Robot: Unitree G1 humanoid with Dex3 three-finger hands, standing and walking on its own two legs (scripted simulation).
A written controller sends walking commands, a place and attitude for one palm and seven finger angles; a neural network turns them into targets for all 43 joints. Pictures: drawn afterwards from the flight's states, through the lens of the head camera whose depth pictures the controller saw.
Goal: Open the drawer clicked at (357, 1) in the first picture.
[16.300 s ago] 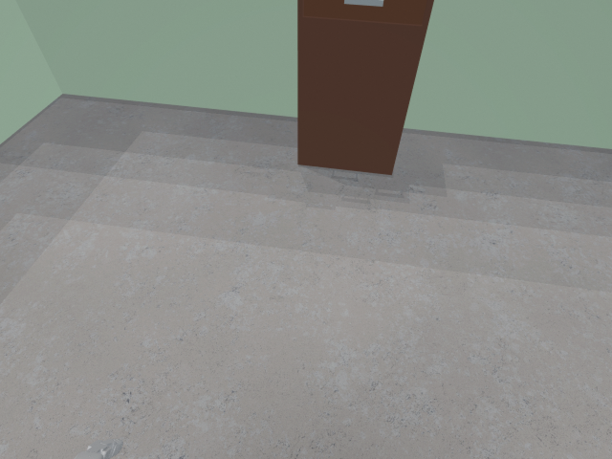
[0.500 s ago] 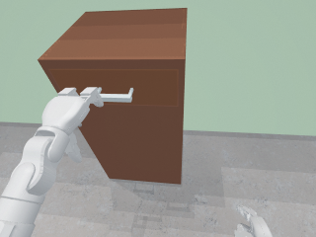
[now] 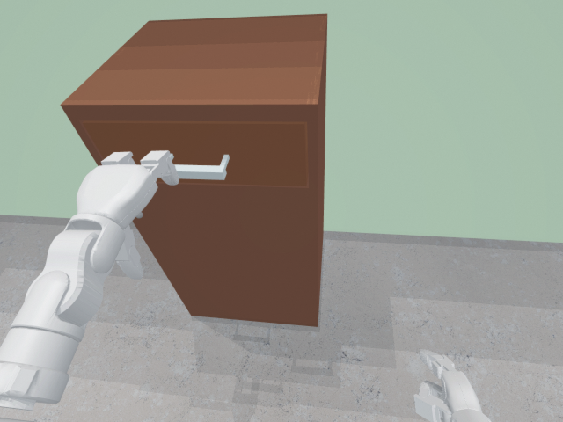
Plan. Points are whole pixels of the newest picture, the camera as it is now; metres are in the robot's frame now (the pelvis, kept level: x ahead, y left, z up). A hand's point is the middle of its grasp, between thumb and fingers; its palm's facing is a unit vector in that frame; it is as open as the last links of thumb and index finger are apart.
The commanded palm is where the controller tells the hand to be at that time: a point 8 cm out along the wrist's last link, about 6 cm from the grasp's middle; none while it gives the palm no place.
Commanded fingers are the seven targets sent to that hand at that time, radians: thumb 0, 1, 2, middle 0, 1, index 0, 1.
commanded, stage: move the hooked fingers above the handle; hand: left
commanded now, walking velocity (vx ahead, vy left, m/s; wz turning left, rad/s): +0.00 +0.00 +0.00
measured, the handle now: (194, 165) +0.56 +0.27 +0.04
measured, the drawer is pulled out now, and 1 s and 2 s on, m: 0.00 0.00 0.00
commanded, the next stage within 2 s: lower the fingers behind the handle in 1.98 s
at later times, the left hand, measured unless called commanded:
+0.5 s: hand (158, 189) +0.40 +0.26 +0.12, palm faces +0.01 -0.02 -1.00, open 13.8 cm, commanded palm +0.38 +0.26 +0.18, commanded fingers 0.00 -0.50 0.30 -0.30 -1.20 -0.30 -1.20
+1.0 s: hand (169, 173) +0.46 +0.27 +0.10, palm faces -0.03 -0.01 -1.00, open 13.8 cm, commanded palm +0.45 +0.27 +0.16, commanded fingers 0.00 -0.50 0.30 -0.30 -1.20 -0.30 -1.20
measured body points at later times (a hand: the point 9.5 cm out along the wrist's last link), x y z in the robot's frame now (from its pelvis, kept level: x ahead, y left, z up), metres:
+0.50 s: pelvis +0.02 +0.00 +0.00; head +0.05 -0.03 +0.44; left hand +0.40 +0.25 +0.17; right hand +0.15 -0.25 -0.13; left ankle +0.01 +0.11 -0.74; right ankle +0.03 -0.09 -0.74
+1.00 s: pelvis +0.03 +0.02 -0.01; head +0.08 +0.00 +0.44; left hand +0.46 +0.27 +0.15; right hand +0.13 -0.24 -0.14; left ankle +0.01 +0.11 -0.74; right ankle +0.03 -0.09 -0.74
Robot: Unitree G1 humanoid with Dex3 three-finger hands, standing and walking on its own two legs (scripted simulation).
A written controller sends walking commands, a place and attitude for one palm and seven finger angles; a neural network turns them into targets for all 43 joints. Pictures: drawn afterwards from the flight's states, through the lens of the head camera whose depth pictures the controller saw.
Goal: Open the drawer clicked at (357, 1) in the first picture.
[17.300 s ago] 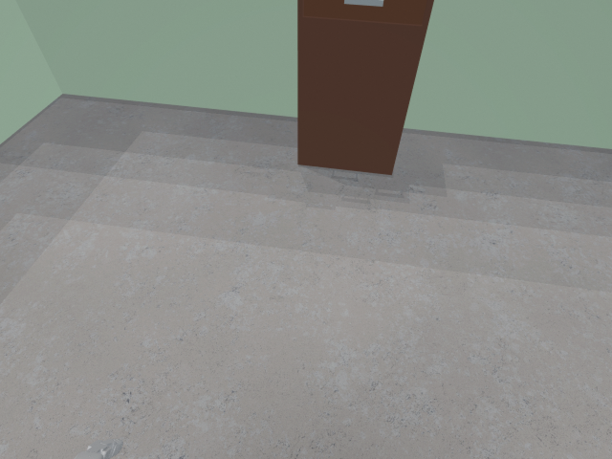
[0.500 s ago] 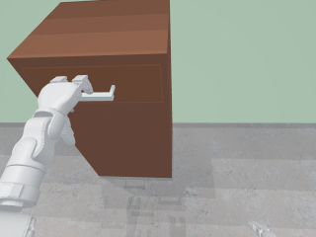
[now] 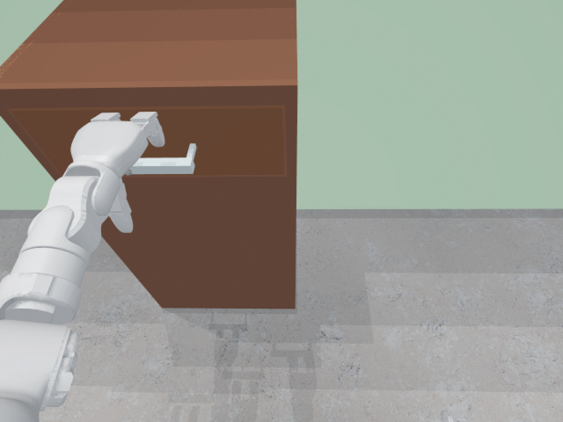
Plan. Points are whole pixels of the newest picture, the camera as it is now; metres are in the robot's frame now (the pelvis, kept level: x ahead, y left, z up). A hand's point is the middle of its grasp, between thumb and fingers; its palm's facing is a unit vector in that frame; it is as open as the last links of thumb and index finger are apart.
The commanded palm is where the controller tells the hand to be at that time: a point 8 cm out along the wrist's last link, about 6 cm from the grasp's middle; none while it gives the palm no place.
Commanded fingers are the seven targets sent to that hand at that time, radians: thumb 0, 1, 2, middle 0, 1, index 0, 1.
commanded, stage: move the hooked fingers above the handle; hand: left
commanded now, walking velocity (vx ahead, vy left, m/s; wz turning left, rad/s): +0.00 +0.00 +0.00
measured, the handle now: (155, 157) +0.52 +0.26 +0.05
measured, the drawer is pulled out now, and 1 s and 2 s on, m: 0.00 0.00 0.00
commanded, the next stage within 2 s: lower the fingers behind the handle in 0.98 s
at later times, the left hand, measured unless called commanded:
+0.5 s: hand (140, 153) +0.48 +0.25 +0.10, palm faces -0.03 -0.01 -1.00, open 13.7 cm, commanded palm +0.45 +0.27 +0.16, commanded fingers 0.00 -0.50 0.30 -0.30 -1.20 -0.30 -1.20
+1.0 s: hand (131, 154) +0.47 +0.27 +0.11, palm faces -0.05 +0.00 -1.00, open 13.8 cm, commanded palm +0.45 +0.27 +0.16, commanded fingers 0.00 -0.50 0.30 -0.30 -1.20 -0.30 -1.20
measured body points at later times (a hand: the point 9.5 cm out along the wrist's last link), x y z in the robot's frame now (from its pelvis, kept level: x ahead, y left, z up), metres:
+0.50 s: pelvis +0.01 +0.00 +0.00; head +0.07 -0.02 +0.44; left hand +0.47 +0.25 +0.16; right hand +0.02 -0.28 -0.14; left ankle -0.02 +0.09 -0.73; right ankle +0.00 -0.11 -0.73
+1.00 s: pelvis +0.01 +0.00 -0.01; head +0.07 -0.01 +0.44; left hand +0.47 +0.26 +0.16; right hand +0.07 -0.28 -0.13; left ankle -0.02 +0.09 -0.73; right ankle +0.00 -0.11 -0.73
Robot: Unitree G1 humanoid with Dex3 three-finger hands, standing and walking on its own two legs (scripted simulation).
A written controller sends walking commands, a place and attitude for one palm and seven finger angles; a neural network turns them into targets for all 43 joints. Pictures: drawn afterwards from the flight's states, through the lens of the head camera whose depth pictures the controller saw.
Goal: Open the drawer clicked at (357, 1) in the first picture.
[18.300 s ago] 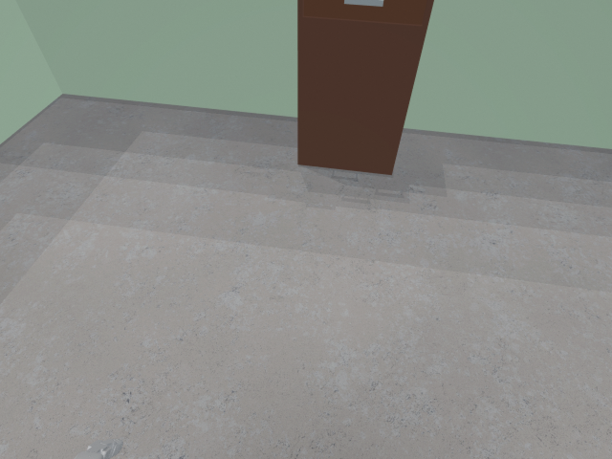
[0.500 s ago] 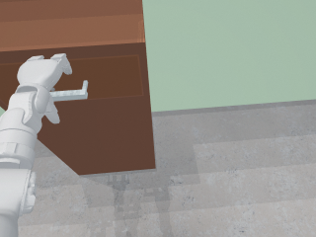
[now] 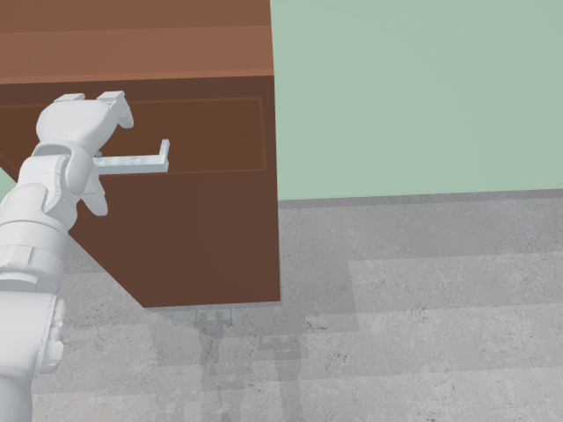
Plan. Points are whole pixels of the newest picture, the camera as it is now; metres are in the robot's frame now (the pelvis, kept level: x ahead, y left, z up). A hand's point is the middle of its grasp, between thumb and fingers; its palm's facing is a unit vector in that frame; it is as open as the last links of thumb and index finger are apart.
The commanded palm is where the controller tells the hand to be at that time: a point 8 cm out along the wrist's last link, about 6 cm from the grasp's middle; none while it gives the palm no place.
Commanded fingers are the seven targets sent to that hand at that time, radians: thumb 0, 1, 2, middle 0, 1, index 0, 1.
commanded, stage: lower the fingers behind the handle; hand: left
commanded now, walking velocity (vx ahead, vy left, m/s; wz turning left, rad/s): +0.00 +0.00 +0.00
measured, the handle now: (126, 155) +0.52 +0.27 +0.05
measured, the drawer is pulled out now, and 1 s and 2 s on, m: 0.00 0.00 0.00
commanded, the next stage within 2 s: close the thumb around the handle in 1.68 s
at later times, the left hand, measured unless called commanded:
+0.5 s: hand (114, 166) +0.47 +0.27 +0.08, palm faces -0.05 -0.02 -1.00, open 13.8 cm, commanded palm +0.45 +0.27 +0.14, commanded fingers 0.00 -0.50 0.30 -0.30 -1.20 -0.30 -1.20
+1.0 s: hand (124, 179) +0.47 +0.26 +0.05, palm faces -0.05 -0.02 -1.00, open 13.8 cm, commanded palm +0.45 +0.27 +0.10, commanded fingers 0.00 -0.50 0.30 -0.30 -1.20 -0.30 -1.20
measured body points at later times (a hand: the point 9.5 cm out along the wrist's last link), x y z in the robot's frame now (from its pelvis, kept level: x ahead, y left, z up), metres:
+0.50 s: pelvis +0.00 +0.01 +0.00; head +0.08 +0.00 +0.44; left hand +0.47 +0.26 +0.13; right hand +0.04 -0.27 -0.14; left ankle -0.03 +0.09 -0.73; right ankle +0.00 -0.11 -0.73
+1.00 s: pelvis +0.00 +0.00 -0.01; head +0.09 +0.00 +0.43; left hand +0.47 +0.26 +0.10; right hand +0.02 -0.28 -0.14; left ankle -0.03 +0.09 -0.73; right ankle +0.00 -0.11 -0.73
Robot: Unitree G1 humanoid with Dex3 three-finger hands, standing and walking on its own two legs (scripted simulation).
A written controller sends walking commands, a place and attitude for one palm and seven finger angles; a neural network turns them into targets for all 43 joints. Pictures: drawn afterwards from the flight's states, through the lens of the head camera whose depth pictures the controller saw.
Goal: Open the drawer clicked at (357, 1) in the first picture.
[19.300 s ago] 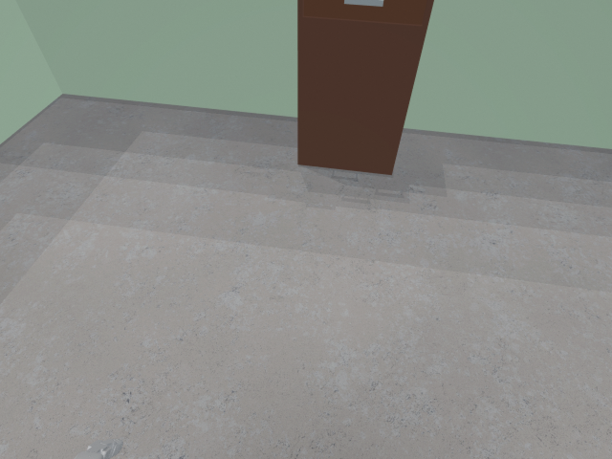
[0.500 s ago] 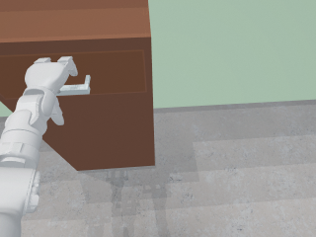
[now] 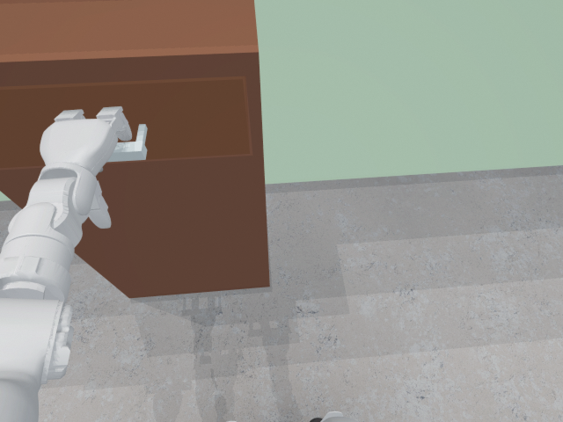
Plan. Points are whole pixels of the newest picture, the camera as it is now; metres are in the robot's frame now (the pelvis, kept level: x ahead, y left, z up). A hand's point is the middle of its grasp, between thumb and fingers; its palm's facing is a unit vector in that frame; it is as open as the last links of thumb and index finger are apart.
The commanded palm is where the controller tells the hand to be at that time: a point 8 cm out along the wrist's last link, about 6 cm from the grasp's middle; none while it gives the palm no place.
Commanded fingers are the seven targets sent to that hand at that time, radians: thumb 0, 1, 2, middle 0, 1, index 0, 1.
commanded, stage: lower the fingers behind the handle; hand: left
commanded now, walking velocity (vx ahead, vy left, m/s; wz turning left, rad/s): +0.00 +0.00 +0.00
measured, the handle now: (99, 143) +0.52 +0.27 +0.06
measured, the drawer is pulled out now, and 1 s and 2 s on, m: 0.00 0.00 0.03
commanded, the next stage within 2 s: close the thumb around the handle in 0.68 s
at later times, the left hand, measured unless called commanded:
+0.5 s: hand (100, 177) +0.47 +0.27 +0.04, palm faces -0.06 -0.01 -1.00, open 13.8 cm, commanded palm +0.45 +0.27 +0.10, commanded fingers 0.00 -0.50 0.30 -0.30 -1.20 -0.30 -1.20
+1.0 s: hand (97, 178) +0.47 +0.27 +0.04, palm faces -0.06 -0.02 -1.00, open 12.5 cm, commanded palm +0.45 +0.27 +0.10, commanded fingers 0.00 0.17 0.59 -0.35 -1.27 -0.35 -1.27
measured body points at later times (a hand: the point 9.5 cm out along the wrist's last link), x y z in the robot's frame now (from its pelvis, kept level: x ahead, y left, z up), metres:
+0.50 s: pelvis +0.00 +0.00 -0.01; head +0.10 +0.00 +0.43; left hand +0.47 +0.27 +0.09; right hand +0.01 -0.28 -0.13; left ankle -0.03 +0.09 -0.72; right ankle +0.00 -0.11 -0.72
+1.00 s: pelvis +0.00 +0.01 -0.01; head +0.09 +0.01 +0.43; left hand +0.46 +0.27 +0.09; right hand +0.02 -0.27 -0.13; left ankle -0.03 +0.09 -0.72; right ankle +0.00 -0.11 -0.72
